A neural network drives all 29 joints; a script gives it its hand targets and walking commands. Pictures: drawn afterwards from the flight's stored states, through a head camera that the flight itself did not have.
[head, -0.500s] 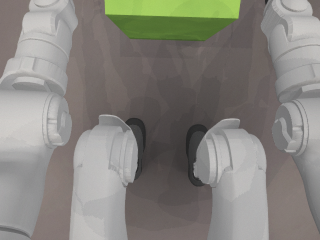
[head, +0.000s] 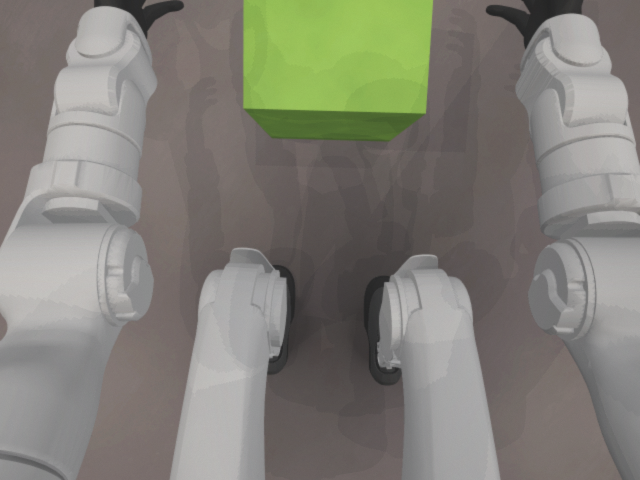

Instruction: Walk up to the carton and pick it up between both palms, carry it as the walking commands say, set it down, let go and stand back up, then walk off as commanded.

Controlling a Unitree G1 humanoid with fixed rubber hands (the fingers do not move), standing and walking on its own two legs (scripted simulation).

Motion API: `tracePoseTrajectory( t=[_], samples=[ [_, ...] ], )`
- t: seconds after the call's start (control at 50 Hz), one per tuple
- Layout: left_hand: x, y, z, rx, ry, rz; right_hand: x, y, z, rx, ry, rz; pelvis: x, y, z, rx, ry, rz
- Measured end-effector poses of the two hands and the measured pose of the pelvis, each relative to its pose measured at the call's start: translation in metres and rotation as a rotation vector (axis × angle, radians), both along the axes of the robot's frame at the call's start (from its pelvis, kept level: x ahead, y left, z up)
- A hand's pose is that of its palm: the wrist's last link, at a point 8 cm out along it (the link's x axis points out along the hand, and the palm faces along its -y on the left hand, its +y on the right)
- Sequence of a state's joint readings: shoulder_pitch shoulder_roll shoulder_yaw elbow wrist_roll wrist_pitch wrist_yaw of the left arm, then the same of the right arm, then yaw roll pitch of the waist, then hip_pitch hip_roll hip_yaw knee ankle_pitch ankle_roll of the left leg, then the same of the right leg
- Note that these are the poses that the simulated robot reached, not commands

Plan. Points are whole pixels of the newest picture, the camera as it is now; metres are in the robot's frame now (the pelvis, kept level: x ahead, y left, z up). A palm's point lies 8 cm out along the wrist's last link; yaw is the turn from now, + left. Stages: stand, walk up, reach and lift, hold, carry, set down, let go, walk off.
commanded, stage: set down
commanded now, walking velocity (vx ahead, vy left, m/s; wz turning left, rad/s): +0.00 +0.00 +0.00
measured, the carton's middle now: (334, 56) +0.58 +0.01 -0.31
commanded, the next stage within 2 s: let go in 0.86 s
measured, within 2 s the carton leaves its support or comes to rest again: neither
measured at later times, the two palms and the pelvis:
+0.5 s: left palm out of the picture +0.55 +0.22 +0.04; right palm out of the picture +0.55 -0.19 +0.05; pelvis +0.02 +0.00 +0.14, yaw +0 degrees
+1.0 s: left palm out of the picture +0.53 +0.22 +0.13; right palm out of the picture +0.54 -0.19 +0.13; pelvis +0.04 +0.00 +0.24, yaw +1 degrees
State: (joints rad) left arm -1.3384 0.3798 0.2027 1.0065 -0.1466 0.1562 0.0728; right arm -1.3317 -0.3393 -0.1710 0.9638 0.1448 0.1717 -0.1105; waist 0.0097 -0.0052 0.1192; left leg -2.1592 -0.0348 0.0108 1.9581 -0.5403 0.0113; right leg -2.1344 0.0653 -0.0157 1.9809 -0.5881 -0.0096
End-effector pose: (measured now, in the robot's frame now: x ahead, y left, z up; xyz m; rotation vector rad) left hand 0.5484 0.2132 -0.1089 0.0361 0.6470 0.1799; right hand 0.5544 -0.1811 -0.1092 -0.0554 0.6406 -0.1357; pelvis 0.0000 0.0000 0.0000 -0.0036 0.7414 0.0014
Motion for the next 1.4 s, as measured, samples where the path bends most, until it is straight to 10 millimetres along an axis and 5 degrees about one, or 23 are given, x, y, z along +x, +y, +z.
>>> tracePoseTrajectory(
  t=[0.74, 0.84, 0.96, 1.14, 1.4],
  samples=[
    [-0.005, 0.01, 0.229, -0.007, -0.021, -0.042, -0.004, -0.006, 0.229, 0.017, -0.018, 0.025, 0.031, 0.004, 0.208, -0.003, 0.04, 0.012],
    [-0.005, 0.006, 0.244, -0.002, -0.006, -0.051, -0.005, -0.005, 0.244, 0.01, -0.006, 0.034, 0.037, 0.005, 0.227, -0.004, 0.032, 0.011],
    [-0.01, 0.001, 0.239, 0.011, 0.019, -0.056, -0.01, -0.005, 0.242, -0.015, 0.016, 0.044, 0.042, 0.004, 0.237, -0.005, 0.032, 0.012],
    [-0.061, 0.01, 0.245, 0.096, 0.09, -0.1, -0.062, -0.018, 0.244, -0.093, 0.087, 0.093, 0.062, 0.002, 0.259, 0.0, -0.028, 0.015],
    [-0.15, 0.018, 0.323, 0.082, 0.115, -0.114, -0.146, -0.04, 0.323, -0.087, 0.113, 0.105, 0.094, -0.002, 0.304, 0.007, -0.287, 0.013]
  ],
)
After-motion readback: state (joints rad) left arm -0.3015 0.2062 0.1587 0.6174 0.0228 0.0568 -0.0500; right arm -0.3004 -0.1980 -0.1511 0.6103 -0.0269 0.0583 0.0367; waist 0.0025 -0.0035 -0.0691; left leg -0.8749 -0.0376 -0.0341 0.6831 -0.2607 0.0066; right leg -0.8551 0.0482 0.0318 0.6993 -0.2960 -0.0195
